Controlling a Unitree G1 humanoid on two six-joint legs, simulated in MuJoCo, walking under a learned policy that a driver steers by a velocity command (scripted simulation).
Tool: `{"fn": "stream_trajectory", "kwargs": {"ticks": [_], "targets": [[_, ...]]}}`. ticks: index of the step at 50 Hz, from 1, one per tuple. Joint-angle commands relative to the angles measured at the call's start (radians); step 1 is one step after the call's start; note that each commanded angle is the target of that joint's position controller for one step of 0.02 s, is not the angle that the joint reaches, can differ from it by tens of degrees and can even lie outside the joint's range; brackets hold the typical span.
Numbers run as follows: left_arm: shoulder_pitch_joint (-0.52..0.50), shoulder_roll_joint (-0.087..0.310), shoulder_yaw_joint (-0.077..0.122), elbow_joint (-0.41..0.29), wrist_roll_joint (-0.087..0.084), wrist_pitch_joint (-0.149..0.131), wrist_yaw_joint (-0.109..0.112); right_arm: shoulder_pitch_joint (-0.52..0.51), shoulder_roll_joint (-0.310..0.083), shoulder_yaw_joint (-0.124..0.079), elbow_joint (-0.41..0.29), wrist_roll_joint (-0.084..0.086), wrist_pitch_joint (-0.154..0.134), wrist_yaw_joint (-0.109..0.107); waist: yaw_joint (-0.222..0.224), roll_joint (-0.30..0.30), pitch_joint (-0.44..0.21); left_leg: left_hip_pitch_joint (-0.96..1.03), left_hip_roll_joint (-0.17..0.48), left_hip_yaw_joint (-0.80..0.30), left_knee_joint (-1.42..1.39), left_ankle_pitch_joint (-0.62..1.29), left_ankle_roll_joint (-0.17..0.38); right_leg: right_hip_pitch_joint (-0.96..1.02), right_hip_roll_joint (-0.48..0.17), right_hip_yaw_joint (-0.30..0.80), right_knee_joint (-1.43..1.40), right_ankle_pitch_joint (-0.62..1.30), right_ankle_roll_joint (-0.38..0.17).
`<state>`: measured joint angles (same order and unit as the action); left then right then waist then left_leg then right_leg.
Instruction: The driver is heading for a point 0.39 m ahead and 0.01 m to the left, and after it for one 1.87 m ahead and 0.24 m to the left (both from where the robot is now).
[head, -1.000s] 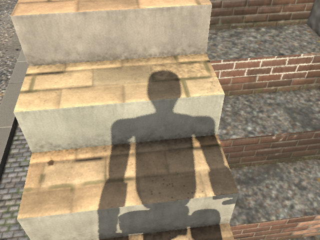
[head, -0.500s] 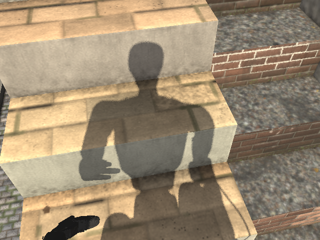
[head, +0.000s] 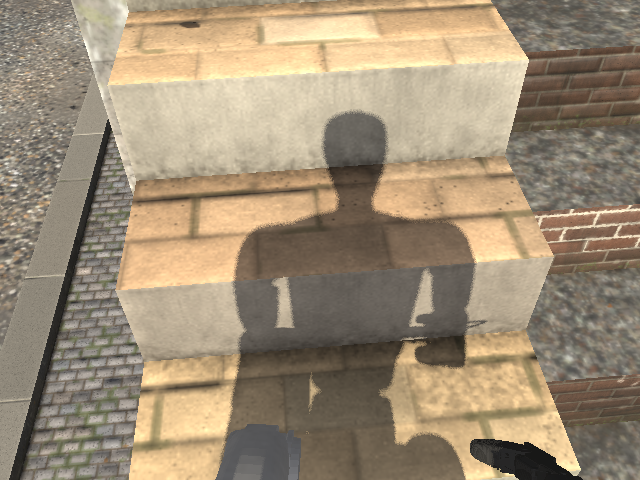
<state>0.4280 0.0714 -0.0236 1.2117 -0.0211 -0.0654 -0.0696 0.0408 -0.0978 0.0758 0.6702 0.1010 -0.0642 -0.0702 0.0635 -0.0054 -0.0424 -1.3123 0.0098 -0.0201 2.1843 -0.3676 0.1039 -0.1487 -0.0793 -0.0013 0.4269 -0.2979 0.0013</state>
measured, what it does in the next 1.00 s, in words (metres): climbs: left foot 0.19 m higher, then right foot 0.19 m higher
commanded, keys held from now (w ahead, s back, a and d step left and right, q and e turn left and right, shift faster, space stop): w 0.34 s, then w+e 0.40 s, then w+q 0.26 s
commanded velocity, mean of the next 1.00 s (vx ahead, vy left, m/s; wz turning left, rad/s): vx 0.50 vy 0.00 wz -0.14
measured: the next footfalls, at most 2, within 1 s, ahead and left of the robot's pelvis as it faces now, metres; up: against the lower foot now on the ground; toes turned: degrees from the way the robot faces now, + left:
left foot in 0.10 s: +0.23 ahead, +0.18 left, +0.19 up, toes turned +8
right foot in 0.70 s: +0.50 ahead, -0.09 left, +0.38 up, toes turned -17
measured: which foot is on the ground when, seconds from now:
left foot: up 0.00-0.08, down 0.10-0.76, up 0.78-1.00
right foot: down 0.00-0.12, up 0.14-0.68, down 0.70-1.00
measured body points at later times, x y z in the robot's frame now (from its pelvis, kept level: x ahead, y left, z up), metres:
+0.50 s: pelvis +0.21 +0.07 +0.19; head +0.15 +0.09 +0.64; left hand +0.41 +0.24 +0.11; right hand +0.13 -0.10 +0.03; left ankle +0.19 +0.18 -0.55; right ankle +0.27 -0.05 -0.17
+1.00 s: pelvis +0.43 +0.00 +0.36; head +0.38 -0.01 +0.81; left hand +0.45 +0.21 +0.20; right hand +0.54 -0.24 +0.25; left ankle +0.50 +0.14 -0.03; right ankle +0.46 -0.08 -0.36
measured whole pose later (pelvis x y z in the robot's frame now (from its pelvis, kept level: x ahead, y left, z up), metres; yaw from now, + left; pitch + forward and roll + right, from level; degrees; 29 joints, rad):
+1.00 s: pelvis +0.43 +0.00 +0.36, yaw -9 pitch -4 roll +3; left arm 0.36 0.14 -0.01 1.17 0.02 -0.05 -0.09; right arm 0.20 -0.16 -0.01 0.82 0.09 -0.10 -0.06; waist -0.01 -0.01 -0.07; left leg -1.11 -0.11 -0.05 2.22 -0.12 0.17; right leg -0.31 -0.07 -0.12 0.69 -0.32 -0.05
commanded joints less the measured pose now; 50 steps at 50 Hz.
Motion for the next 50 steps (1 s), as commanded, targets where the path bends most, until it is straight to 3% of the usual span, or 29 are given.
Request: {"fn": "stream_trajectory", "kwargs": {"ticks": [1, 2, 3, 4, 5, 6, 7, 8, 10, 12, 14, 18, 21, 23, 29, 31, 33, 35, 36, 37, 38, 39, 40, 41, 43, 44, 46, 49, 50], "targets": [[-0.019, 0.207, 0.051, -0.105, -0.052, -0.017, 0.049, -0.238, -0.004, 0.021, -0.218, -0.036, 0.023, 0.024, -0.045, -0.083, 0.053, 0.225, 0.170, 0.092, -0.565, 0.009, 0.003, -0.135, -0.171, 0.113, -0.399, 0.085, -0.147], [-0.027, 0.276, 0.078, -0.143, -0.073, 0.005, 0.076, -0.180, 0.057, 0.049, -0.209, -0.039, 0.027, 0.036, -0.067, -0.087, 0.011, 0.570, 0.146, 0.119, -0.782, -0.059, 0.022, -0.246, -0.172, 0.070, -0.449, 0.188, -0.149], [0.038, 0.341, 0.096, -0.115, -0.109, 0.012, 0.092, -0.029, 0.037, 0.033, -0.155, -0.013, 0.017, 0.064, -0.117, -0.179, -0.090, 0.901, 0.040, 0.211, -0.818, -0.164, 0.010, -0.238, -0.168, 0.054, -0.414, 0.610, -0.158], [0.102, 0.368, 0.106, -0.115, -0.125, 0.023, 0.107, 0.097, -0.030, 0.001, -0.095, 0.011, 0.010, 0.088, -0.157, -0.148, -0.171, 1.028, -0.029, 0.237, -0.916, -0.212, 0.014, -0.077, -0.152, -0.009, -0.268, 1.103, -0.165], [0.109, 0.347, 0.097, -0.107, -0.075, 0.016, 0.115, 0.191, -0.114, -0.043, -0.032, 0.018, 0.013, 0.099, -0.197, -0.219, -0.179, 1.035, -0.056, 0.164, -1.097, -0.252, 0.009, 0.048, -0.144, -0.045, -0.066, 1.270, -0.168], [0.109, 0.224, 0.080, -0.138, -0.058, 0.017, 0.110, 0.317, -0.220, -0.107, 0.045, 0.011, 0.009, 0.097, -0.226, -0.096, -0.181, 1.163, 0.107, -0.319, -1.375, -0.417, 0.049, -0.177, -0.033, -0.079, 0.259, 0.963, -0.148], [0.121, 0.155, 0.070, -0.197, 0.005, 0.021, 0.077, 0.479, -0.459, -0.184, 0.149, -0.070, 0.037, 0.074, -0.242, 0.339, -0.281, 1.267, 0.270, -0.958, -1.920, -0.947, 0.069, -0.412, 0.139, -0.019, 0.646, 0.176, -0.164], [0.041, 0.164, 0.080, -0.258, 0.081, -0.009, 0.053, 0.386, -0.478, -0.198, 0.145, -0.105, 0.061, 0.041, -0.205, 0.215, -0.249, 1.187, 0.316, -1.167, -2.082, -1.123, 0.004, -0.512, 0.160, 0.148, 1.090, 0.065, -0.154], [-0.129, 0.081, 0.060, -0.415, 0.053, -0.042, 0.002, 0.223, -0.258, -0.139, 0.269, -0.117, 0.057, 0.061, -0.051, 0.112, -0.034, 0.985, 0.282, -0.821, -1.918, -0.754, 0.009, -0.617, 0.113, 0.126, 1.286, 0.151, -0.151], [-0.245, 0.015, 0.022, -0.495, 0.016, -0.068, 0.002, 0.216, -0.053, -0.089, 0.401, -0.144, 0.002, 0.093, -0.037, 0.134, 0.046, 0.868, 0.267, -0.606, -1.793, -0.518, 0.063, -0.708, 0.134, 0.108, 1.565, 0.097, -0.187], [-0.220, -0.012, -0.006, -0.519, -0.005, -0.077, 0.016, 0.278, 0.026, -0.061, 0.502, -0.126, -0.031, 0.111, -0.007, 0.080, 0.076, 0.901, 0.269, -0.475, -1.819, -0.339, 0.072, -0.845, 0.178, 0.110, 1.732, 0.127, -0.228], [-0.168, 0.072, -0.004, -0.478, -0.071, -0.040, 0.065, 0.245, -0.014, -0.039, 0.491, -0.100, -0.036, 0.134, 0.068, 0.045, 0.118, 0.893, 0.277, -0.181, -1.913, -0.199, -0.009, -0.964, 0.153, 0.129, 1.703, 0.158, -0.217], [-0.210, 0.106, 0.018, -0.463, -0.103, 0.005, 0.111, 0.281, -0.088, -0.040, 0.488, -0.111, -0.023, 0.149, 0.010, 0.049, 0.121, 0.932, 0.295, -0.045, -2.000, -0.162, 0.015, -1.055, 0.179, -0.016, 1.886, 0.141, -0.153], [-0.369, 0.066, 0.009, -0.510, -0.120, 0.010, 0.131, 0.372, -0.065, -0.027, 0.508, -0.127, -0.024, 0.147, -0.069, 0.103, 0.188, 1.012, 0.313, -0.011, -2.014, -0.119, 0.004, -1.209, 0.162, -0.043, 1.958, 0.105, -0.150], [-0.643, 0.042, -0.004, -0.662, -0.082, 0.052, 0.106, 0.528, -0.038, -0.011, 0.519, -0.119, -0.037, 0.097, -0.137, 0.107, 0.173, 1.156, 0.299, 0.174, -2.082, 0.088, -0.017, -1.178, 0.030, -0.065, 1.530, 0.205, -0.134], [-0.678, 0.046, -0.001, -0.684, -0.084, 0.097, 0.110, 0.581, -0.040, -0.008, 0.519, -0.139, -0.041, 0.093, -0.179, 0.173, 0.185, 1.187, 0.296, 0.173, -2.166, 0.149, 0.030, -1.099, 0.018, -0.147, 1.458, 0.164, -0.111], [-0.695, -0.023, -0.058, -0.734, -0.067, 0.104, 0.094, 0.491, -0.119, -0.039, 0.497, -0.080, -0.031, 0.084, -0.130, 0.217, 0.209, 1.077, 0.237, 0.240, -2.268, 0.395, 0.043, -0.779, -0.031, -0.204, 0.918, -0.109, -0.158], [-0.465, 0.001, -0.039, -0.640, -0.049, 0.092, 0.068, 0.693, -0.157, -0.049, 0.576, -0.019, -0.036, 0.046, -0.082, 0.307, 0.008, 1.325, 0.280, 0.293, -2.007, 1.552, 0.081, -0.459, 0.149, -0.369, 0.860, -0.366, -0.197], [-0.285, 0.068, -0.001, -0.588, -0.095, 0.079, 0.045, 0.688, -0.200, -0.058, 0.582, -0.030, -0.034, 0.025, 0.013, 0.400, -0.046, 1.391, 0.310, 0.300, -1.851, 1.938, 0.058, -0.323, 0.147, -0.257, 0.733, -0.212, -0.200], [-0.123, 0.141, 0.051, -0.508, -0.136, 0.064, 0.042, 0.673, -0.165, -0.045, 0.544, -0.031, -0.039, 0.028, 0.107, 0.283, -0.212, 1.088, 0.228, 0.352, -1.533, 1.839, -0.004, 0.065, 0.050, 0.094, 0.640, -0.141, -0.250], [0.053, 0.401, 0.143, -0.426, -0.097, 0.079, 0.070, 0.620, -0.195, -0.067, 0.466, -0.064, -0.051, 0.048, 0.182, -0.023, -0.317, 0.866, 0.113, 0.259, -1.231, 1.234, -0.017, 0.253, -0.099, 0.634, 0.194, -0.477, -0.254], [-0.036, 0.551, 0.183, -0.419, 0.024, 0.102, 0.106, 0.508, -0.298, -0.121, 0.400, -0.112, -0.066, 0.092, 0.148, -0.303, -0.447, 0.784, -0.005, 0.086, -0.754, 0.301, 0.008, 0.251, -0.216, 1.006, -0.218, -0.696, -0.174], [-0.152, 0.458, 0.152, -0.399, 0.043, 0.087, 0.119, 0.324, -0.220, -0.120, 0.285, -0.122, -0.083, 0.118, 0.102, -0.163, -0.305, 0.588, -0.015, -0.021, -0.354, 0.200, 0.012, 0.118, -0.253, 0.978, -0.236, -0.648, -0.085], [-0.216, 0.315, 0.100, -0.341, 0.062, 0.070, 0.113, 0.172, -0.126, -0.102, 0.180, -0.119, -0.092, 0.127, 0.063, -0.062, -0.170, 0.474, -0.036, -0.041, -0.167, 0.208, 0.032, -0.036, -0.253, 0.862, -0.177, -0.565, -0.097], [-0.218, 0.128, 0.046, -0.167, 0.081, 0.014, 0.055, 0.139, 0.067, -0.047, 0.075, -0.079, -0.108, 0.108, -0.039, -0.061, 0.025, 0.380, -0.058, -0.114, -0.067, 0.220, 0.088, -0.261, -0.209, 0.507, -0.003, -0.305, -0.100], [-0.239, 0.051, 0.029, -0.129, 0.080, 0.001, 0.034, 0.190, 0.097, -0.028, 0.089, -0.065, -0.105, 0.088, -0.095, -0.068, 0.070, 0.356, -0.079, -0.151, -0.001, 0.244, 0.111, -0.339, -0.180, 0.368, 0.028, -0.251, -0.083], [-0.242, -0.032, 0.002, -0.123, 0.037, -0.015, -0.013, 0.292, 0.053, -0.039, 0.155, -0.027, -0.072, 0.037, -0.151, -0.067, 0.082, 0.275, -0.093, -0.124, -0.011, 0.303, 0.109, -0.349, -0.156, 0.118, 0.019, -0.155, -0.004], [-0.229, 0.024, -0.017, -0.111, 0.037, -0.006, -0.042, 0.344, -0.031, -0.073, 0.200, 0.012, -0.002, -0.009, -0.165, -0.051, 0.103, 0.211, -0.125, 0.011, 0.166, 0.271, 0.054, -0.384, -0.205, 0.048, -0.134, -0.180, -0.015], [-0.258, 0.051, -0.019, -0.106, 0.032, 0.002, -0.040, 0.270, -0.009, -0.074, 0.173, 0.017, 0.013, -0.017, -0.152, -0.093, 0.148, 0.130, -0.134, 0.037, 0.326, 0.209, 0.047, -0.389, -0.226, 0.046, -0.173, -0.142, -0.013]]}}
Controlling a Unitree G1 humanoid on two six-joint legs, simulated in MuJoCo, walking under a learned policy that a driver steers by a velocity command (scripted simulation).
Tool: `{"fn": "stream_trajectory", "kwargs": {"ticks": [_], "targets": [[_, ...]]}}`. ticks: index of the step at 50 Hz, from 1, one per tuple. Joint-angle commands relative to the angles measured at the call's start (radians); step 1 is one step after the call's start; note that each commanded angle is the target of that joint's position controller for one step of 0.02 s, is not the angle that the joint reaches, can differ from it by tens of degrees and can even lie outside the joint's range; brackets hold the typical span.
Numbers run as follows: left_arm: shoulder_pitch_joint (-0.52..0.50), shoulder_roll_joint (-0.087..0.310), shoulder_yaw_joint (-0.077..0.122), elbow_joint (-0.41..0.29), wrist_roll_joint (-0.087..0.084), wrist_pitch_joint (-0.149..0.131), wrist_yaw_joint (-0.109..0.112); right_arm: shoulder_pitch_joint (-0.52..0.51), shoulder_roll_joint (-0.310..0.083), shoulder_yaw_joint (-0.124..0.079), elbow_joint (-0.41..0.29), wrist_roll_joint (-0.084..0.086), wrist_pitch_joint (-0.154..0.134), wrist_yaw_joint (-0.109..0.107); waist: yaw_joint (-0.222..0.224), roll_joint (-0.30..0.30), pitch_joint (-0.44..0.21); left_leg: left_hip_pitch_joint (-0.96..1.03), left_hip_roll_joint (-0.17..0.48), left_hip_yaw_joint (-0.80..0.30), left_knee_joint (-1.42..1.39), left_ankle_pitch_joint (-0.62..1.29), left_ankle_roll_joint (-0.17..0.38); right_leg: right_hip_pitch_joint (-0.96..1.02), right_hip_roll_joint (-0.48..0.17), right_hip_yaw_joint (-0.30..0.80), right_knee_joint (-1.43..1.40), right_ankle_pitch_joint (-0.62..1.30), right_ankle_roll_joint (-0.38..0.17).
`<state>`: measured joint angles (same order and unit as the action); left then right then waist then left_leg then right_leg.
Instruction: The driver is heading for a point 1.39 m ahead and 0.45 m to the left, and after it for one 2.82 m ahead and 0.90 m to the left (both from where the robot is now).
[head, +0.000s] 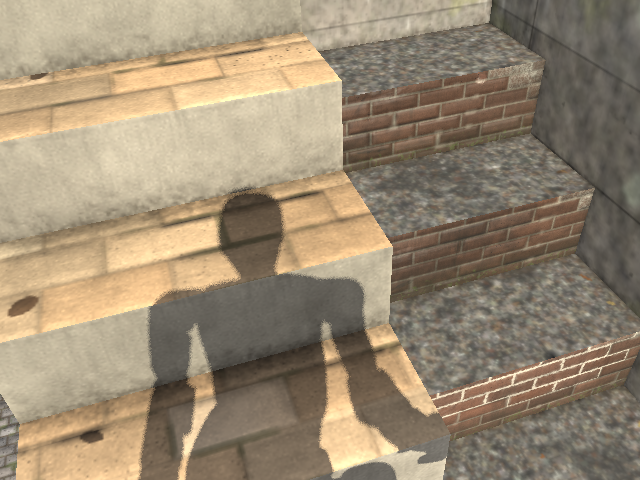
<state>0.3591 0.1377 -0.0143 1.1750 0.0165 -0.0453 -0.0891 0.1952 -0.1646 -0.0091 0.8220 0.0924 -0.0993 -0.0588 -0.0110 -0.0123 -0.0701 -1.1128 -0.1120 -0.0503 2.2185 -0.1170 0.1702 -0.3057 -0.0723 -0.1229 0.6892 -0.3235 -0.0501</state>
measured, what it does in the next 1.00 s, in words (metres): climbs, turning left: left foot 0.19 m higher, then right foot 0.19 m higher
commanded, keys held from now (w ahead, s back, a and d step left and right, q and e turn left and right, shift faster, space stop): w+q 0.74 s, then w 0.26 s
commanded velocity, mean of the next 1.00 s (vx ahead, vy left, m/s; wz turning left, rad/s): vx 0.50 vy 0.00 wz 0.45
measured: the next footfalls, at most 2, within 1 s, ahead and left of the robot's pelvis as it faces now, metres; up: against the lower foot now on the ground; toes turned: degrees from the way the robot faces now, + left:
left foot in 0.32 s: +0.27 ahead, +0.17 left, +0.19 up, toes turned +15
right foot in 0.84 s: +0.58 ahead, +0.11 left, +0.38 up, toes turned +20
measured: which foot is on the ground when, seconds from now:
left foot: up 0.00-0.30, down 0.32-0.84, up 0.86-1.00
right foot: down 0.00-0.34, up 0.36-0.82, down 0.84-1.00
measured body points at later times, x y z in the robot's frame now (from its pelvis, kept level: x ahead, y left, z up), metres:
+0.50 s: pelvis +0.22 +0.11 +0.14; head +0.19 +0.08 +0.59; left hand +0.26 +0.35 +0.03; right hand +0.32 -0.10 -0.02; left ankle +0.23 +0.16 -0.53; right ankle +0.16 -0.02 -0.33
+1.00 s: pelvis +0.47 +0.17 +0.32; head +0.44 +0.23 +0.77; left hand +0.39 +0.38 +0.14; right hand +0.71 +0.01 +0.25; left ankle +0.34 +0.22 -0.16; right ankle +0.55 +0.09 -0.34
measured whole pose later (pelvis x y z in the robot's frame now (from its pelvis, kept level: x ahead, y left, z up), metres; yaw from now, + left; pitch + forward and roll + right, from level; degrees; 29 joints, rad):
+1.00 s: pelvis +0.47 +0.17 +0.32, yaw +27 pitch +1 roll -5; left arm 0.25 0.22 0.01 1.13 0.02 -0.07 0.01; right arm 0.18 -0.20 -0.01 0.80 -0.04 -0.14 0.04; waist -0.03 -0.05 -0.03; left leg -0.68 -0.14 -0.15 1.90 -0.08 0.15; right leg -0.55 0.03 -0.18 1.01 -0.48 -0.06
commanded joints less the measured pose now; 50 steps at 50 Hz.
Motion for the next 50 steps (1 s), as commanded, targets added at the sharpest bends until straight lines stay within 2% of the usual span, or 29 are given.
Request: {"fn": "stream_trajectory", "kwargs": {"ticks": [1, 3, 6, 9, 12, 13, 14, 15, 16, 17, 18, 19, 20, 22, 25, 28, 31, 34, 36, 37, 39, 41, 42, 43, 44, 45, 47, 49, 50], "targets": [[-0.182, 0.007, -0.030, -0.066, -0.005, -0.012, -0.017, 0.070, 0.052, 0.007, 0.002, 0.031, 0.055, -0.033, -0.072, -0.083, 0.214, -0.123, -0.004, 0.053, 0.289, -0.042, -0.027, -0.226, -0.235, 0.131, -0.441, -0.139, 0.054], [-0.125, -0.006, -0.046, -0.081, 0.002, -0.010, 0.002, -0.082, 0.032, 0.000, -0.046, 0.031, 0.069, -0.029, -0.023, -0.056, 0.244, -0.199, -0.001, 0.045, 0.236, 0.027, -0.037, -0.157, -0.243, 0.053, -0.440, -0.072, 0.092], [0.081, 0.024, -0.044, -0.098, 0.000, -0.020, 0.034, -0.132, -0.018, -0.019, -0.037, 0.039, 0.103, -0.005, 0.058, -0.049, 0.156, -0.200, 0.034, 0.080, 0.051, 0.085, -0.072, 0.080, -0.240, 0.003, -0.462, 0.006, 0.084], [0.122, 0.012, -0.036, -0.109, 0.027, -0.022, 0.075, -0.250, -0.010, -0.031, -0.066, 0.035, 0.139, 0.002, 0.080, -0.167, 0.152, -0.256, 0.089, 0.063, 0.004, -0.018, -0.104, 0.269, -0.280, 0.021, -0.534, 0.175, -0.001], [0.150, 0.015, -0.032, -0.133, 0.005, -0.014, 0.118, -0.306, 0.043, 0.010, -0.091, -0.005, 0.160, 0.041, 0.068, -0.141, 0.175, -0.053, 0.167, 0.168, -0.420, -0.187, -0.071, 0.278, -0.246, -0.089, -0.619, 0.316, -0.025], [0.102, 0.012, -0.030, -0.144, -0.015, -0.005, 0.124, -0.272, 0.056, 0.027, -0.069, -0.010, 0.159, 0.061, 0.022, -0.141, 0.177, 0.206, 0.170, 0.213, -0.671, -0.259, -0.044, 0.151, -0.209, -0.148, -0.644, 0.468, -0.043], [0.125, 0.061, -0.020, -0.143, -0.047, -0.013, 0.129, -0.203, 0.059, 0.029, -0.048, -0.007, 0.156, 0.073, -0.006, -0.191, 0.117, 0.472, 0.085, 0.325, -0.750, -0.453, -0.016, 0.094, -0.219, -0.191, -0.610, 0.900, -0.057], [0.227, 0.115, -0.008, -0.099, -0.108, -0.014, 0.147, -0.140, 0.060, 0.036, -0.029, 0.000, 0.144, 0.077, -0.011, -0.249, 0.081, 0.557, 0.000, 0.379, -0.833, -0.626, 0.008, 0.207, -0.218, -0.219, -0.500, 1.405, -0.092], [0.247, 0.135, -0.014, -0.083, -0.124, 0.002, 0.175, -0.077, 0.052, 0.034, -0.011, 0.007, 0.135, 0.086, -0.067, -0.367, 0.083, 0.627, -0.030, 0.357, -0.942, -0.608, 0.037, 0.276, -0.270, -0.224, -0.360, 1.902, -0.111], [0.243, 0.181, -0.005, -0.091, -0.121, 0.012, 0.195, 0.005, -0.013, 0.016, 0.006, 0.019, 0.114, 0.106, -0.132, -0.371, 0.069, 0.695, -0.007, 0.190, -1.180, -0.498, 0.050, 0.296, -0.261, -0.221, -0.147, 2.033, -0.086], [0.195, 0.168, 0.003, -0.145, -0.118, 0.023, 0.181, 0.160, -0.183, -0.049, 0.076, 0.030, 0.107, 0.106, -0.184, -0.101, -0.010, 0.897, 0.166, -0.264, -1.445, -0.545, 0.094, 0.008, -0.142, -0.239, 0.159, 1.705, -0.035], [0.035, 0.124, -0.008, -0.219, -0.054, -0.005, 0.139, 0.241, -0.351, -0.102, 0.127, -0.032, 0.114, 0.081, -0.220, 0.153, -0.063, 0.997, 0.282, -0.755, -1.993, -0.627, 0.035, -0.173, 0.044, -0.116, 0.488, 0.306, -0.028], [-0.113, 0.126, 0.020, -0.329, -0.007, -0.035, 0.091, 0.046, -0.300, -0.078, 0.113, -0.089, 0.135, 0.056, -0.135, 0.166, -0.036, 0.859, 0.301, -0.946, -2.080, -0.662, -0.035, -0.294, 0.076, 0.113, 0.950, 0.121, -0.031], [-0.233, 0.026, 0.005, -0.484, 0.007, -0.108, 0.033, 0.035, -0.091, 0.002, 0.222, -0.143, 0.115, 0.064, -0.028, 0.047, 0.023, 0.736, 0.280, -0.745, -1.882, -0.548, 0.022, -0.484, 0.081, 0.203, 1.279, 0.116, -0.105], [-0.254, -0.046, -0.039, -0.551, -0.003, -0.160, 0.050, 0.033, 0.012, 0.032, 0.342, -0.150, 0.084, 0.116, 0.060, 0.015, 0.114, 0.739, 0.238, -0.500, -1.826, -0.359, 0.091, -0.736, 0.115, 0.216, 1.575, 0.129, -0.160], [-0.283, -0.030, -0.053, -0.556, -0.048, -0.149, 0.096, 0.096, 0.004, 0.035, 0.369, -0.090, 0.093, 0.151, 0.085, 0.002, 0.177, 0.835, 0.239, -0.315, -1.898, -0.119, 0.041, -0.997, 0.102, 0.151, 1.686, 0.076, -0.132], [-0.401, -0.046, -0.062, -0.615, -0.099, -0.117, 0.143, 0.141, 0.016, 0.046, 0.392, -0.087, 0.082, 0.170, 0.061, 0.000, 0.208, 0.794, 0.260, -0.251, -1.945, -0.162, 0.014, -1.183, 0.065, 0.065, 1.899, -0.054, -0.106], [-0.603, -0.055, -0.087, -0.705, -0.112, -0.075, 0.173, 0.201, -0.027, 0.025, 0.369, -0.030, 0.056, 0.177, -0.016, -0.012, 0.245, 0.600, 0.198, -0.227, -2.071, -0.225, -0.027, -1.044, 0.015, -0.031, 1.419, 0.056, -0.087], [-0.686, -0.092, -0.116, -0.729, -0.085, -0.036, 0.182, 0.262, -0.045, 0.007, 0.307, -0.043, 0.047, 0.149, -0.056, 0.021, 0.143, 0.552, 0.185, -0.219, -2.174, 0.025, 0.035, -0.740, 0.001, -0.097, 1.106, 0.131, -0.072], [-0.595, -0.132, -0.122, -0.711, -0.064, -0.038, 0.171, 0.263, -0.068, -0.003, 0.267, -0.051, 0.055, 0.112, 0.005, 0.044, 0.004, 0.606, 0.198, -0.175, -2.118, 0.405, 0.032, -0.459, 0.018, -0.078, 0.973, 0.101, -0.089], [-0.356, -0.029, -0.074, -0.598, -0.101, -0.037, 0.123, 0.300, -0.173, -0.037, 0.214, -0.039, 0.049, 0.042, 0.104, 0.176, -0.194, 0.847, 0.230, -0.132, -1.958, 1.377, -0.021, -0.092, 0.139, -0.133, 0.742, -0.090, -0.076], [-0.170, 0.135, -0.005, -0.507, -0.152, -0.025, 0.102, 0.257, -0.244, -0.048, 0.217, -0.057, 0.027, -0.029, 0.221, 0.267, -0.183, 1.151, 0.295, -0.154, -1.704, 1.680, 0.022, -0.084, 0.143, -0.042, 0.374, -0.263, -0.026], [-0.151, 0.178, 0.011, -0.455, -0.139, -0.026, 0.091, 0.211, -0.211, -0.040, 0.201, -0.098, 0.005, -0.045, 0.233, 0.218, -0.208, 1.170, 0.255, -0.148, -1.492, 1.511, 0.046, -0.026, 0.107, 0.086, 0.233, -0.280, -0.046], [-0.118, 0.218, 0.028, -0.375, -0.056, -0.017, 0.072, 0.167, -0.058, -0.031, 0.135, -0.130, -0.012, 0.004, 0.161, -0.187, -0.298, 0.818, 0.029, -0.098, -1.083, 0.412, -0.033, 0.206, -0.141, 0.625, -0.062, -0.084, -0.186], [-0.167, 0.250, 0.050, -0.354, 0.027, 0.016, 0.086, 0.121, -0.073, -0.039, 0.100, -0.153, -0.026, 0.054, 0.148, -0.262, -0.377, 0.559, -0.054, -0.099, -0.503, -0.105, -0.139, 0.232, -0.287, 1.097, -0.310, 0.072, -0.286], [-0.221, 0.168, 0.031, -0.308, 0.019, 0.013, 0.115, 0.009, -0.040, -0.026, -0.010, -0.158, -0.030, 0.091, 0.100, -0.138, -0.202, 0.338, -0.010, -0.105, -0.277, -0.126, -0.124, 0.147, -0.264, 1.053, -0.280, -0.061, -0.265], [-0.168, -0.038, -0.009, -0.125, 0.033, -0.037, 0.109, -0.091, 0.062, 0.029, -0.119, -0.158, -0.066, 0.120, -0.008, 0.062, -0.033, 0.208, -0.007, -0.178, -0.261, 0.004, -0.016, -0.002, -0.197, 0.767, -0.121, -0.217, -0.198], [-0.135, -0.093, -0.022, -0.019, 0.019, -0.068, 0.079, -0.016, 0.053, 0.046, -0.138, -0.142, -0.072, 0.116, -0.082, 0.077, 0.024, 0.209, -0.005, -0.208, -0.128, 0.049, 0.012, -0.077, -0.185, 0.647, -0.174, -0.160, -0.165], [-0.146, -0.059, -0.017, 0.004, -0.014, -0.066, 0.060, 0.049, 0.026, 0.039, -0.122, -0.127, -0.064, 0.097, -0.117, 0.105, 0.049, 0.205, 0.012, -0.187, -0.137, 0.061, 0.005, -0.092, -0.195, 0.571, -0.206, -0.077, -0.162]]}}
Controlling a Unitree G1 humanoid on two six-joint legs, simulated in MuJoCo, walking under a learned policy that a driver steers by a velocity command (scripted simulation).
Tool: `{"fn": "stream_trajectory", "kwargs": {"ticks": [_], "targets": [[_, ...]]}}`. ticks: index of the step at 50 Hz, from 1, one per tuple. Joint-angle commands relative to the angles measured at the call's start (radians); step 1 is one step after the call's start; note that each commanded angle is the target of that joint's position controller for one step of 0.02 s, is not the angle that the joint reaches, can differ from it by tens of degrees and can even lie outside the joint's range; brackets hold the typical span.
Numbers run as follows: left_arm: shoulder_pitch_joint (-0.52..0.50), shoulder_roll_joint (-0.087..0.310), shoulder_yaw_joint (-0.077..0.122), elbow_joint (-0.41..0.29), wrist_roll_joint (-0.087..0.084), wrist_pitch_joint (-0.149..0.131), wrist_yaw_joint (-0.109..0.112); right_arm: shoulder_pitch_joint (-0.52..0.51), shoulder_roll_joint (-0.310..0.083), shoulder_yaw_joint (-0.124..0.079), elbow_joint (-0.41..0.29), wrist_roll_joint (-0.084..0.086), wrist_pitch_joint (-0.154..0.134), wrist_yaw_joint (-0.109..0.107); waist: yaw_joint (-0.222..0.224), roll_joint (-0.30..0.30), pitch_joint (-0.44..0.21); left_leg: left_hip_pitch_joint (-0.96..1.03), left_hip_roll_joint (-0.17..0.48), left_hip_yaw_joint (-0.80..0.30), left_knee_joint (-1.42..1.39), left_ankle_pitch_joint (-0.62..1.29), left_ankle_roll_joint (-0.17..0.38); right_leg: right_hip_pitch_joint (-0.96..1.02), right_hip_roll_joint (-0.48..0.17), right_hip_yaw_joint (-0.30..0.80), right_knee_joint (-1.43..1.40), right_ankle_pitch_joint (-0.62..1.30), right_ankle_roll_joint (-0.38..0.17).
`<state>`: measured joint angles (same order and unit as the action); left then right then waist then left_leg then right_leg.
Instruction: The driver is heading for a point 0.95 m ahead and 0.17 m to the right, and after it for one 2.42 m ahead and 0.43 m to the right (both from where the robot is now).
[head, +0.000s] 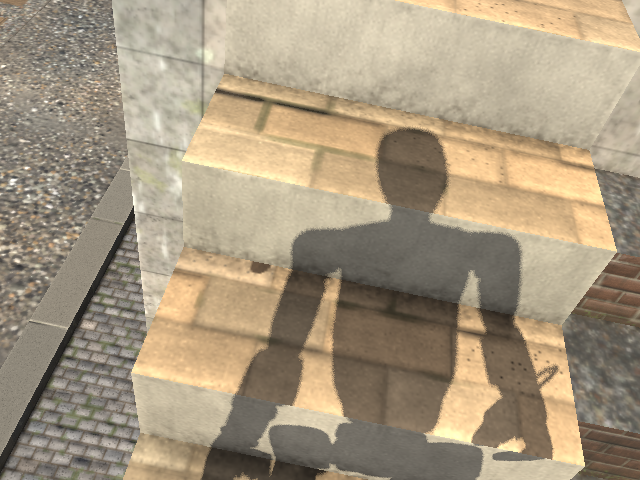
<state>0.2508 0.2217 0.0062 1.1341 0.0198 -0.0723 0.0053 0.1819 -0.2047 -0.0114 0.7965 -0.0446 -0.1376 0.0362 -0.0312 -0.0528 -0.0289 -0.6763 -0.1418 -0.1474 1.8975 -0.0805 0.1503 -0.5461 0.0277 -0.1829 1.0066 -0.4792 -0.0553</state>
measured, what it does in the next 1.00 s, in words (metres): climbs, turning right: left foot, then right foot 0.19 m higher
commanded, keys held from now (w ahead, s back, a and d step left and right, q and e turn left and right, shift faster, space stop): w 0.16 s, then w+e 0.74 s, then w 0.10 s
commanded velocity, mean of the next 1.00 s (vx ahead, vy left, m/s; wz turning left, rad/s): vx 0.50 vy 0.00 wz -0.30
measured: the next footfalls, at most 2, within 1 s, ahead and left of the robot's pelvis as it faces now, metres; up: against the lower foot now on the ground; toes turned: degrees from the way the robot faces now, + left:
left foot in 0.22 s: +0.13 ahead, +0.19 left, +0.00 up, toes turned +3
right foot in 0.68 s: +0.33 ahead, -0.08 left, +0.19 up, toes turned -9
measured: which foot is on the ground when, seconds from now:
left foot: up 0.00-0.20, down 0.22-0.60, up 0.62-1.00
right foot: down 0.00-0.24, up 0.26-0.66, down 0.68-1.00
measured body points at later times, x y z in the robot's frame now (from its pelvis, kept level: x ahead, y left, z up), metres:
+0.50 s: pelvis +0.21 +0.04 +0.08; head +0.22 +0.06 +0.53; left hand +0.51 +0.19 +0.07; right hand +0.04 -0.15 -0.05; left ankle +0.09 +0.19 -0.66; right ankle +0.27 -0.09 -0.27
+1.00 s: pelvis +0.32 +0.01 +0.26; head +0.28 -0.02 +0.71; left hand +0.45 +0.23 +0.14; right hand +0.37 -0.23 +0.13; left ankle +0.35 +0.11 -0.24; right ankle +0.29 -0.08 -0.48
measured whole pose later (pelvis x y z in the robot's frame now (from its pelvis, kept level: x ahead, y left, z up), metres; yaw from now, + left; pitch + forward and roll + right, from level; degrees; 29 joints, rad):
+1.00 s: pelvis +0.32 +0.01 +0.26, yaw -20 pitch +2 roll +1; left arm 0.29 0.18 0.03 0.98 -0.05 -0.01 -0.02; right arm 0.22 -0.19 0.04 0.79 0.06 -0.08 -0.03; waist 0.00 0.07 -0.11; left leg -0.92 0.00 0.09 1.84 -0.29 0.06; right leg -0.29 0.10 0.17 0.53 -0.26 -0.07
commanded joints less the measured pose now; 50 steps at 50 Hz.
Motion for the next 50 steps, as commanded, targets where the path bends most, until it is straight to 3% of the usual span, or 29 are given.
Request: {"fn": "stream_trajectory", "kwargs": {"ticks": [1, 5, 6, 8, 10, 11, 12, 13, 14, 16, 18, 21, 24, 25, 26, 27, 28, 29, 30, 31, 32, 33, 34, 35, 36, 38, 39, 44, 50], "targets": [[-0.040, -0.109, -0.033, 0.031, -0.047, -0.041, -0.049, 0.060, 0.043, 0.040, -0.115, 0.020, -0.013, -0.021, -0.104, 0.146, 0.014, -0.254, 0.065, -0.091, 0.167, 0.051, 0.013, 0.175, -0.302, 0.563, -0.561, 0.165, -0.146], [-0.133, 0.056, -0.001, -0.040, -0.075, -0.020, -0.065, 0.071, -0.031, 0.015, -0.141, 0.095, 0.070, -0.080, -0.126, 0.114, 0.111, -0.097, 0.137, 0.027, -0.180, -0.189, -0.059, 0.006, -0.275, 0.265, -0.661, 0.367, -0.113], [-0.214, 0.082, 0.004, -0.086, -0.077, -0.016, -0.062, 0.065, -0.068, -0.001, -0.144, 0.112, 0.088, -0.072, -0.155, 0.135, 0.101, 0.126, 0.180, 0.077, -0.458, -0.186, -0.059, -0.111, -0.225, 0.119, -0.699, 0.397, -0.070], [-0.167, 0.125, 0.027, -0.104, -0.104, -0.006, -0.053, 0.130, -0.016, -0.001, -0.103, 0.113, 0.094, -0.048, -0.144, -0.019, 0.034, 0.425, 0.176, 0.115, -0.832, -0.173, -0.061, -0.073, -0.175, 0.009, -0.669, 0.416, -0.070], [0.016, 0.190, 0.045, -0.100, -0.084, 0.031, -0.038, 0.141, -0.063, -0.022, -0.047, 0.102, 0.044, -0.004, -0.122, 0.050, 0.038, 0.438, 0.131, 0.232, -1.344, -0.012, -0.072, 0.273, -0.041, -0.011, -0.359, 0.671, -0.091], [0.060, 0.166, 0.031, -0.110, -0.090, 0.033, -0.030, 0.152, -0.061, -0.030, -0.041, 0.118, 0.046, 0.010, -0.109, -0.043, 0.003, 0.537, 0.133, 0.318, -1.650, 0.095, -0.113, 0.347, -0.046, 0.049, -0.209, 0.835, -0.123], [0.100, 0.090, 0.019, -0.137, -0.038, 0.036, -0.022, 0.119, -0.056, -0.020, 0.004, 0.113, 0.060, 0.014, -0.012, -0.093, -0.016, 0.642, 0.195, 0.250, -1.669, 0.115, -0.142, 0.265, -0.080, 0.106, 0.000, 0.649, -0.133], [0.167, -0.046, 0.002, -0.197, -0.021, 0.028, -0.005, 0.248, -0.110, -0.013, 0.076, 0.113, 0.077, 0.019, 0.028, 0.275, -0.130, 0.938, 0.506, -0.065, -1.364, 1.086, -0.117, -0.030, 0.033, 0.056, 0.304, 0.014, -0.076], [0.165, -0.042, 0.013, -0.221, -0.083, 0.003, -0.004, 0.460, -0.128, -0.019, 0.132, 0.084, 0.096, 0.001, -0.070, 0.321, -0.272, 1.172, 0.616, -0.269, -1.361, 1.297, -0.094, -0.311, 0.091, 0.179, 0.730, -0.040, -0.041], [-0.263, -0.155, -0.022, -0.453, -0.129, -0.016, -0.020, 0.361, -0.097, -0.012, 0.215, 0.012, 0.095, -0.021, -0.080, 0.221, -0.032, 0.926, 0.603, -0.288, -1.481, 0.703, -0.053, -0.653, 0.084, 0.189, 1.296, -0.068, -0.042], [-0.473, -0.154, -0.036, -0.606, -0.131, -0.036, -0.015, 0.380, -0.015, 0.012, 0.323, -0.048, 0.066, -0.041, -0.080, 0.235, 0.104, 0.930, 0.579, -0.175, -1.528, 0.668, 0.022, -0.964, 0.119, 0.245, 1.645, -0.226, -0.087], [-0.388, -0.088, -0.027, -0.705, -0.127, -0.013, -0.025, 0.349, 0.092, 0.067, 0.362, -0.015, 0.038, -0.062, 0.073, 0.166, 0.075, 0.896, 0.574, -0.010, -1.660, 0.212, -0.045, -1.038, 0.056, 0.348, 1.688, -0.142, -0.172], [-0.301, 0.004, -0.012, -0.687, -0.137, 0.105, 0.036, 0.078, -0.049, 0.072, 0.241, 0.015, 0.004, -0.006, 0.192, 0.083, 0.146, 0.187, 0.427, 0.439, -2.027, 0.206, -0.126, -0.318, 0.033, 0.113, 1.129, 0.131, -0.146], [-0.094, 0.044, -0.004, -0.613, -0.115, 0.119, 0.046, -0.061, -0.108, 0.069, 0.184, 0.032, 0.014, 0.007, 0.303, 0.082, 0.033, 0.035, 0.345, 0.563, -2.005, 0.782, -0.167, 0.235, 0.042, 0.070, 0.941, 0.232, -0.122], [-0.026, 0.079, 0.000, -0.566, -0.092, 0.125, 0.046, 0.025, -0.277, 0.022, 0.212, 0.095, 0.020, 0.003, 0.313, 0.165, -0.084, 0.182, 0.332, 0.539, -1.917, 1.320, -0.151, 0.422, 0.092, 0.026, 0.742, 0.259, -0.069], [0.044, 0.086, 0.003, -0.473, -0.091, 0.142, 0.058, 0.057, -0.362, 0.009, 0.219, 0.113, 0.023, -0.028, 0.316, 0.181, -0.195, 0.354, 0.384, 0.522, -1.818, 1.738, -0.141, 0.505, 0.116, 0.003, 0.674, 0.243, -0.034], [0.098, 0.100, 0.012, -0.452, -0.081, 0.150, 0.071, 0.060, -0.420, -0.019, 0.228, 0.129, 0.047, -0.062, 0.331, 0.319, -0.172, 0.518, 0.424, 0.483, -1.697, 1.847, -0.128, 0.473, 0.099, 0.027, 0.435, 0.090, 0.013], [0.109, 0.119, 0.014, -0.429, -0.080, 0.153, 0.088, 0.095, -0.372, -0.014, 0.217, 0.132, 0.088, -0.091, 0.301, 0.401, -0.122, 0.690, 0.428, 0.417, -1.527, 1.684, -0.079, 0.381, 0.110, 0.056, 0.098, 0.003, 0.024], [-0.137, 0.146, 0.009, -0.384, -0.105, 0.135, 0.081, 0.239, -0.219, 0.004, 0.167, 0.131, 0.105, -0.107, 0.079, 0.102, -0.023, 0.595, 0.231, 0.439, -1.114, 1.195, -0.157, 0.286, 0.124, 0.257, -0.247, -0.048, -0.046], [-0.367, 0.113, 0.011, -0.451, -0.017, 0.123, 0.030, 0.322, -0.159, -0.005, 0.150, 0.055, 0.090, -0.084, -0.044, -0.075, -0.257, 0.374, 0.132, 0.252, -0.550, 0.190, -0.163, 0.370, -0.076, 0.721, -0.465, -0.130, -0.150], [-0.393, 0.056, -0.004, -0.438, 0.053, 0.118, -0.006, 0.359, -0.109, -0.016, 0.113, 0.009, 0.079, -0.053, -0.079, -0.035, -0.386, 0.234, 0.096, -0.001, -0.249, 0.019, -0.140, 0.419, -0.124, 0.787, -0.459, 0.036, -0.126], [-0.276, 0.042, -0.015, -0.350, 0.036, 0.118, -0.029, 0.248, -0.060, 0.006, 0.043, -0.021, 0.053, -0.060, -0.039, -0.007, -0.281, 0.150, 0.056, -0.012, -0.141, -0.010, -0.096, 0.289, -0.099, 0.593, -0.340, 0.108, -0.078], [-0.171, 0.033, -0.014, -0.235, -0.019, 0.112, -0.054, 0.067, 0.041, 0.029, -0.035, -0.027, 0.004, -0.084, -0.007, 0.048, -0.070, 0.051, 0.067, -0.008, -0.112, -0.121, -0.028, 0.153, -0.096, 0.441, -0.361, 0.301, -0.089], [-0.087, 0.044, -0.004, -0.168, -0.036, 0.110, -0.089, 0.042, 0.128, 0.059, -0.037, -0.012, -0.051, -0.108, -0.045, 0.046, -0.020, -0.075, 0.033, -0.044, -0.086, -0.093, 0.022, 0.178, -0.106, 0.360, -0.349, 0.560, -0.076], [-0.021, 0.010, 0.006, -0.144, -0.031, 0.113, -0.112, 0.069, 0.060, 0.052, -0.036, -0.006, -0.059, -0.091, -0.053, 0.026, -0.114, -0.132, 0.076, 0.019, -0.005, -0.004, 0.030, 0.163, -0.118, 0.524, -0.380, 0.193, -0.113], [-0.026, 0.061, 0.025, -0.100, -0.052, 0.105, -0.093, -0.016, 0.023, 0.057, -0.080, -0.004, -0.031, -0.041, -0.052, 0.024, 0.011, -0.317, 0.083, 0.104, 0.072, -0.110, 0.010, 0.163, -0.125, 0.724, -0.584, -0.174, -0.131], [-0.048, 0.075, 0.032, -0.102, -0.072, 0.087, -0.082, 0.005, 0.018, 0.060, -0.071, -0.005, -0.019, -0.039, -0.081, 0.037, 0.047, -0.290, 0.118, 0.108, -0.025, -0.074, -0.006, 0.108, -0.117, 0.706, -0.615, -0.155, -0.123], [-0.190, 0.094, 0.038, -0.243, -0.050, 0.075, -0.050, -0.021, -0.061, 0.035, -0.062, 0.079, 0.035, -0.059, -0.067, -0.012, 0.011, -0.103, 0.118, 0.227, -0.116, -0.130, -0.086, -0.018, -0.115, 0.665, -0.735, 0.011, -0.155], [0.143, 0.123, 0.057, -0.148, -0.075, 0.053, 0.000, -0.149, -0.012, 0.043, -0.151, 0.119, 0.040, -0.069, 0.071, -0.070, 0.042, -0.654, 0.195, 0.202, 0.034, -0.252, -0.104, 0.519, -0.219, 0.746, -0.725, -0.030, -0.189]]}}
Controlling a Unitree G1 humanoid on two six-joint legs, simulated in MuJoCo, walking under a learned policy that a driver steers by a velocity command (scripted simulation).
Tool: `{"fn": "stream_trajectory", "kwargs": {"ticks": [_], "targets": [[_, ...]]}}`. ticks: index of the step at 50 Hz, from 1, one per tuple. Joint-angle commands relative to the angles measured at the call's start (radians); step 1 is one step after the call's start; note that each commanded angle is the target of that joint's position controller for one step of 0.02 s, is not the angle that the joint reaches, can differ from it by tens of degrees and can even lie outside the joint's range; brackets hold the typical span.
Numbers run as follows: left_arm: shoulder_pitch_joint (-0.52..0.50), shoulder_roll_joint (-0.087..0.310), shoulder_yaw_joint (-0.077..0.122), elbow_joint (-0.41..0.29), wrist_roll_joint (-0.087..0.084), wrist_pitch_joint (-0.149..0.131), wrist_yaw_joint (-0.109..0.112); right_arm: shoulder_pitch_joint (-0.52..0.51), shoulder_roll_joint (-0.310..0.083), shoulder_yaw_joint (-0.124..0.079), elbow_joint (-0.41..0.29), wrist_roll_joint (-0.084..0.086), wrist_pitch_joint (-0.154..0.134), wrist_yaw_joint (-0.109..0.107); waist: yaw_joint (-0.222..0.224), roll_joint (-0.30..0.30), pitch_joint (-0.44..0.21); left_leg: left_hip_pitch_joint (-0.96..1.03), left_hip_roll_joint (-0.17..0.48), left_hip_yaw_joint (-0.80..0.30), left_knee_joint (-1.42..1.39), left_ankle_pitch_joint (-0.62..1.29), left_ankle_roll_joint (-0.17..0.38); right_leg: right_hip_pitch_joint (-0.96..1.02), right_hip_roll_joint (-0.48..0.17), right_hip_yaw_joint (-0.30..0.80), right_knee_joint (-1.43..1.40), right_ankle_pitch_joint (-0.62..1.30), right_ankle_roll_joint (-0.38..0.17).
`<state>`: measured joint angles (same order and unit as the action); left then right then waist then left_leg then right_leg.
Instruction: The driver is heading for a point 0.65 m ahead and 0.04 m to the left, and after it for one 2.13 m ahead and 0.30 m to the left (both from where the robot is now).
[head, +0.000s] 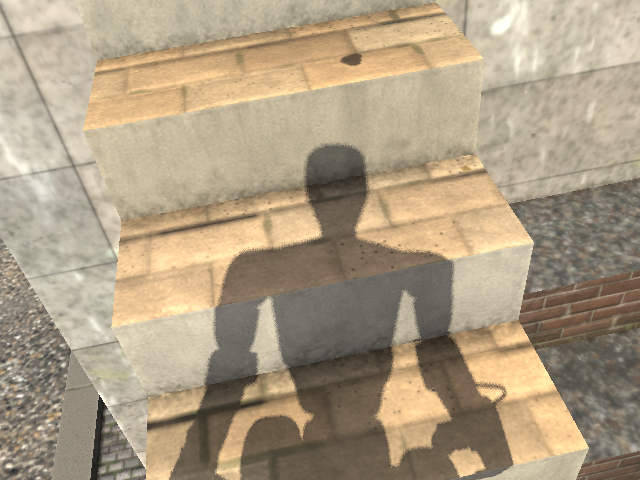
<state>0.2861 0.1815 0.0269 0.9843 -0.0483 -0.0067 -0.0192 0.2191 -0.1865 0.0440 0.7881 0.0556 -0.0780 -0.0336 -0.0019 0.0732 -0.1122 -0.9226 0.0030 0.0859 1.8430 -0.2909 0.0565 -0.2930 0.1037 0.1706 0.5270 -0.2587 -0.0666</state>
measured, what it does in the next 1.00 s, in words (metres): climbs: left foot 0.19 m higher, then right foot 0.19 m higher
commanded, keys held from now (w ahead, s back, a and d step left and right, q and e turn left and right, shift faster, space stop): w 1.00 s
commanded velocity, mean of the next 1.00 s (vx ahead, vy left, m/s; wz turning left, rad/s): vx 0.50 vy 0.00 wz -0.09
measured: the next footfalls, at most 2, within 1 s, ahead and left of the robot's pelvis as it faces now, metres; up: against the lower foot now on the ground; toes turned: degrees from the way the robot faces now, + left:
left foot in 0.22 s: +0.24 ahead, +0.20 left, +0.19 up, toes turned +6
right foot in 0.92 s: +0.51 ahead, -0.13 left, +0.38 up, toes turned -8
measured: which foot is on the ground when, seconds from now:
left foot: up 0.00-0.20, down 0.22-0.96, up 0.98-1.00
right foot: down 0.00-0.24, up 0.26-0.90, down 0.92-1.00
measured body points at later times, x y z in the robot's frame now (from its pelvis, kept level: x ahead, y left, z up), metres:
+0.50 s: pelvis +0.15 +0.10 +0.16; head +0.14 +0.11 +0.61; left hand +0.28 +0.33 +0.03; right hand +0.14 -0.11 +0.01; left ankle +0.20 +0.20 -0.55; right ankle +0.16 -0.07 -0.28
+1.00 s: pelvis +0.37 -0.01 +0.23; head +0.37 -0.03 +0.68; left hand +0.59 +0.19 +0.16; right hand +0.26 -0.20 +0.07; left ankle +0.22 +0.18 -0.44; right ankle +0.47 -0.12 -0.36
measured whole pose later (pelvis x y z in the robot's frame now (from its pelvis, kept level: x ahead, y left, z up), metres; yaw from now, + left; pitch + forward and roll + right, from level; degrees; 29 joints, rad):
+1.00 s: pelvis +0.37 -0.01 +0.23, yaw -3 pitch -1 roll +0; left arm 0.04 0.16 -0.02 0.70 -0.06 0.01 0.03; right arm 0.48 -0.14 -0.02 1.15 0.02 -0.08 0.05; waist -0.02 0.05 0.02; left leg -0.10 0.12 -0.02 0.84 -0.14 0.05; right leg -0.86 -0.05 -0.09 1.40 -0.52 -0.04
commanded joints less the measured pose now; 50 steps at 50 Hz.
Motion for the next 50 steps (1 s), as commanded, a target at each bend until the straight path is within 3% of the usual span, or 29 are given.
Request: {"fn": "stream_trajectory", "kwargs": {"ticks": [1, 6, 7, 9, 10, 11, 12, 13, 14, 15, 16, 17, 18, 22, 23, 25, 27, 29, 32, 39, 42, 43, 44, 45, 46, 47, 48, 49, 50], "targets": [[0.131, 0.178, 0.044, 0.020, -0.009, -0.017, 0.031, -0.208, -0.019, -0.011, -0.168, 0.016, -0.020, 0.002, 0.048, -0.207, 0.114, -0.473, 0.059, -0.031, 0.134, -0.062, -0.012, 0.322, -0.312, 0.394, -0.251, -0.244, -0.177], [0.165, 0.204, 0.057, 0.026, -0.026, 0.012, 0.040, -0.345, 0.060, 0.023, -0.363, -0.017, 0.000, -0.007, 0.044, -0.182, 0.108, -0.720, 0.131, -0.110, 0.217, -0.176, -0.026, 0.355, -0.343, 0.343, -0.216, -0.174, -0.153], [0.119, 0.217, 0.063, -0.002, -0.042, 0.018, 0.021, -0.360, 0.038, 0.018, -0.400, -0.029, 0.006, 0.003, 0.012, -0.156, 0.105, -0.591, 0.154, -0.077, 0.020, -0.090, -0.021, 0.244, -0.301, 0.270, -0.253, -0.170, -0.119], [-0.013, 0.294, 0.091, -0.115, -0.105, 0.032, 0.048, -0.313, 0.096, 0.059, -0.446, -0.046, 0.030, 0.034, -0.046, -0.218, 0.095, 0.265, 0.109, 0.063, -0.565, -0.331, 0.047, -0.299, -0.281, 0.188, -0.543, -0.017, -0.128], [0.101, 0.315, 0.092, -0.071, -0.113, 0.022, 0.040, -0.028, 0.047, 0.019, -0.328, 0.017, 0.018, 0.061, -0.101, -0.213, -0.014, 0.648, -0.017, 0.221, -0.432, -0.292, 0.043, -0.299, -0.284, 0.143, -0.520, 0.507, -0.170], [0.109, 0.288, 0.081, -0.043, -0.093, 0.002, 0.046, 0.246, -0.054, -0.037, -0.203, 0.076, 0.013, 0.076, -0.207, -0.159, -0.080, 0.840, -0.015, 0.093, -0.578, -0.243, 0.069, -0.193, -0.238, -0.007, -0.254, 0.933, -0.155], [0.089, 0.278, 0.081, -0.059, -0.052, -0.012, 0.051, 0.370, -0.149, -0.088, -0.134, 0.065, 0.018, 0.080, -0.276, -0.068, -0.138, 0.907, -0.071, -0.085, -0.853, -0.254, 0.056, -0.139, -0.182, -0.019, -0.022, 0.900, -0.175], [0.104, 0.156, 0.056, -0.132, -0.022, -0.021, 0.016, 0.404, -0.354, -0.160, -0.078, 0.004, 0.024, 0.057, -0.214, 0.407, -0.163, 0.965, 0.253, -0.906, -1.437, -0.950, 0.133, -0.424, 0.017, -0.052, 0.417, 0.339, -0.133], [0.132, 0.190, 0.057, -0.120, 0.088, -0.047, -0.001, 0.287, -0.361, -0.167, -0.117, -0.060, 0.043, 0.013, -0.182, 0.392, -0.173, 0.815, 0.303, -1.329, -1.729, -1.211, 0.084, -0.403, 0.031, 0.109, 0.907, 0.137, -0.123], [0.072, 0.109, 0.034, -0.199, 0.110, -0.071, -0.032, 0.122, -0.248, -0.118, -0.116, -0.063, 0.046, -0.005, -0.062, 0.207, -0.027, 0.644, 0.347, -1.239, -1.725, -1.054, 0.029, -0.452, 0.019, 0.135, 1.175, 0.216, -0.071], [-0.036, 0.131, 0.051, -0.094, 0.090, -0.101, -0.094, 0.094, -0.220, -0.042, -0.102, -0.133, 0.061, 0.079, -0.181, -0.025, 0.372, 0.244, 0.373, -1.112, -1.575, -0.949, 0.184, -0.753, 0.044, 0.311, 1.633, 0.378, -0.053], [-0.014, 0.100, 0.035, -0.091, 0.067, -0.120, -0.121, 0.085, -0.089, -0.027, -0.030, -0.170, 0.076, 0.096, -0.138, -0.133, 0.264, 0.289, 0.317, -0.919, -1.456, -0.725, 0.217, -0.804, 0.043, 0.318, 1.694, 0.452, -0.089], [0.001, 0.095, 0.037, -0.116, 0.051, -0.112, -0.135, -0.008, -0.031, -0.006, -0.008, -0.173, 0.061, 0.098, -0.043, -0.207, 0.197, 0.277, 0.278, -0.671, -1.372, -0.608, 0.177, -0.808, 0.020, 0.307, 1.619, 0.512, -0.128], [0.101, 0.137, 0.041, -0.095, 0.085, -0.042, -0.118, -0.070, -0.003, 0.019, 0.068, -0.145, -0.001, 0.081, 0.051, -0.133, 0.049, 0.407, 0.215, -0.330, -1.455, -0.311, 0.173, -0.934, 0.004, 0.195, 1.635, 0.416, -0.120], [0.092, 0.003, -0.013, -0.184, -0.023, -0.062, -0.026, 0.240, 0.009, -0.018, 0.190, 0.020, -0.053, 0.084, 0.099, 0.037, -0.138, 0.761, 0.265, -0.282, -1.465, -0.259, 0.090, -0.717, -0.040, -0.066, 1.483, 0.327, -0.030], [-0.046, 0.032, -0.010, -0.171, -0.040, -0.080, 0.030, 0.286, 0.003, -0.041, 0.253, -0.029, -0.058, 0.112, -0.018, -0.027, -0.023, 0.716, 0.217, -0.139, -1.474, -0.167, 0.042, -0.743, -0.039, -0.117, 1.451, 0.300, -0.016], [-0.163, 0.024, -0.014, -0.207, -0.019, -0.086, 0.035, 0.276, 0.023, -0.041, 0.291, -0.044, -0.058, 0.125, -0.043, -0.003, 0.107, 0.669, 0.205, -0.117, -1.539, -0.104, 0.038, -0.744, -0.035, -0.123, 1.347, 0.310, -0.010], [-0.151, -0.004, -0.020, -0.219, -0.040, -0.073, 0.039, 0.276, -0.006, -0.051, 0.321, -0.084, -0.051, 0.116, -0.031, 0.060, 0.155, 0.704, 0.244, -0.167, -1.634, -0.117, 0.049, -0.807, -0.004, -0.162, 1.515, 0.217, -0.014], [-0.235, -0.012, -0.028, -0.272, -0.070, -0.051, 0.058, 0.294, 0.037, -0.050, 0.344, -0.064, -0.051, 0.093, -0.012, 0.062, 0.282, 0.809, 0.318, -0.192, -1.684, -0.156, 0.083, -1.044, -0.037, -0.094, 1.552, 0.156, -0.015], [-0.421, -0.027, -0.038, -0.425, -0.069, -0.012, 0.054, 0.367, 0.055, -0.025, 0.393, -0.111, -0.048, 0.051, -0.038, 0.060, 0.311, 0.977, 0.360, -0.106, -1.762, -0.017, 0.120, -1.206, -0.097, -0.092, 1.717, -0.068, -0.038], [-0.466, -0.015, -0.055, -0.494, -0.045, 0.024, 0.063, 0.366, 0.070, -0.011, 0.377, -0.068, -0.041, 0.050, -0.029, 0.051, 0.305, 0.805, 0.296, -0.021, -1.862, 0.077, 0.120, -0.935, -0.192, -0.189, 1.310, -0.032, -0.013], [-0.434, -0.033, -0.066, -0.509, -0.039, 0.032, 0.071, 0.346, 0.018, -0.025, 0.378, -0.061, -0.035, 0.051, -0.010, 0.057, 0.269, 0.807, 0.280, 0.015, -1.884, 0.132, 0.109, -0.818, -0.218, -0.214, 1.183, 0.000, -0.018], [-0.451, -0.055, -0.106, -0.534, -0.046, 0.023, 0.060, 0.284, -0.093, -0.056, 0.350, 0.008, -0.023, 0.053, 0.013, 0.065, 0.282, 0.610, 0.242, 0.062, -1.979, 0.222, 0.109, -0.479, -0.213, -0.316, 0.699, -0.265, -0.068], [-0.347, -0.023, -0.082, -0.480, -0.047, 0.014, 0.053, 0.375, -0.153, -0.077, 0.380, 0.037, -0.011, 0.051, 0.025, 0.121, 0.182, 0.666, 0.243, 0.025, -1.843, 0.695, 0.123, -0.220, -0.117, -0.363, 0.624, -0.331, -0.060], [-0.088, -0.008, -0.052, -0.400, -0.046, -0.001, 0.041, 0.485, -0.144, -0.067, 0.424, 0.017, -0.016, 0.029, 0.098, 0.202, 0.007, 0.814, 0.264, 0.066, -1.621, 1.404, 0.125, -0.004, -0.027, -0.388, 0.690, -0.294, -0.055], [0.167, 0.104, 0.019, -0.299, -0.087, -0.004, 0.024, 0.530, -0.131, -0.072, 0.441, 0.016, -0.006, 0.023, 0.204, 0.126, -0.110, 0.724, 0.193, 0.062, -1.303, 1.432, 0.077, 0.202, -0.116, -0.060, 0.539, -0.095, -0.056], [0.266, 0.370, 0.101, -0.227, -0.040, 0.023, 0.043, 0.549, -0.077, -0.068, 0.371, -0.011, -0.005, 0.046, 0.174, -0.335, -0.229, 0.571, 0.043, 0.020, -0.946, 0.852, 0.047, 0.317, -0.328, 0.528, 0.004, -0.390, -0.051], [0.204, 0.480, 0.130, -0.223, 0.052, 0.046, 0.087, 0.418, -0.155, -0.113, 0.315, -0.070, -0.023, 0.097, 0.163, -0.488, -0.293, 0.480, -0.054, -0.157, -0.499, 0.165, 0.060, 0.267, -0.384, 0.857, -0.375, -0.618, 0.042], [0.049, 0.394, 0.096, -0.186, 0.043, 0.038, 0.083, 0.247, -0.110, -0.121, 0.217, -0.082, -0.032, 0.130, 0.092, -0.449, -0.166, 0.328, -0.067, -0.264, -0.158, 0.109, 0.058, 0.108, -0.391, 0.810, -0.351, -0.755, 0.108]]}}
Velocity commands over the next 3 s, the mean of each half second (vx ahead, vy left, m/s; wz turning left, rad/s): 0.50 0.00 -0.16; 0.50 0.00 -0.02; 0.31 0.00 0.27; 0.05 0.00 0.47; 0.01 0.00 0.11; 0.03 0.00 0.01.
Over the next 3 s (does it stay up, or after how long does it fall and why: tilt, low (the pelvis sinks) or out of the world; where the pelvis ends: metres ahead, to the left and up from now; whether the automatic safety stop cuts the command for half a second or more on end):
stays up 0.80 0.04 0.58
